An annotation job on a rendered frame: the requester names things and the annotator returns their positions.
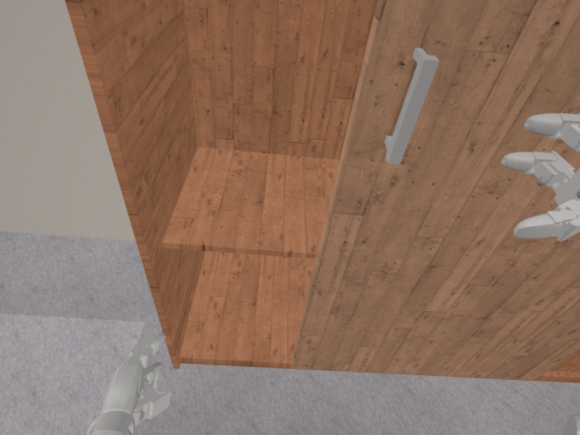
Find robot left hand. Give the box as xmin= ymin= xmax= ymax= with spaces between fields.
xmin=101 ymin=333 xmax=171 ymax=426

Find wardrobe door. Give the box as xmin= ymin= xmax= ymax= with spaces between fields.
xmin=549 ymin=350 xmax=580 ymax=372
xmin=292 ymin=0 xmax=580 ymax=381

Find right robot upper arm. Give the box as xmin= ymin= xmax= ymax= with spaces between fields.
xmin=562 ymin=414 xmax=580 ymax=435

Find handle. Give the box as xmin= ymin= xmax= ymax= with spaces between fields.
xmin=384 ymin=47 xmax=440 ymax=165

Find robot right hand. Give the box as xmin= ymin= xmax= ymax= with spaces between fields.
xmin=501 ymin=113 xmax=580 ymax=241

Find left robot forearm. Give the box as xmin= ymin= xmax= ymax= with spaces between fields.
xmin=86 ymin=411 xmax=135 ymax=435

